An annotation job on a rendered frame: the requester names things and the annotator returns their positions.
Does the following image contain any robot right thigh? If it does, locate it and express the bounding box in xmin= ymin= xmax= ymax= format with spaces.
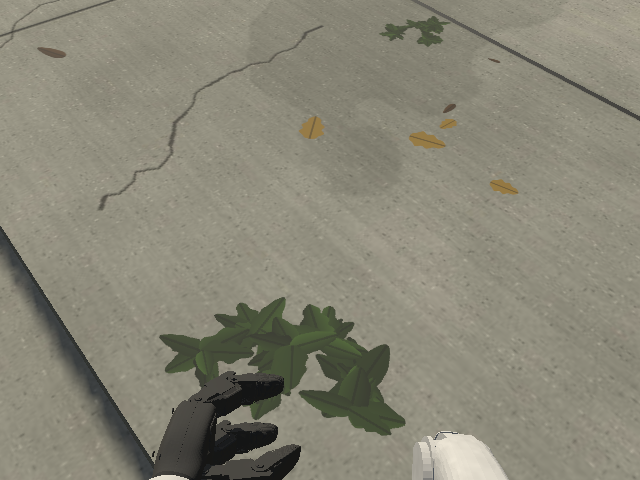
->
xmin=412 ymin=433 xmax=509 ymax=480

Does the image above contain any robot left hand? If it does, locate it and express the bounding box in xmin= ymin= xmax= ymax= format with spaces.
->
xmin=152 ymin=371 xmax=301 ymax=480

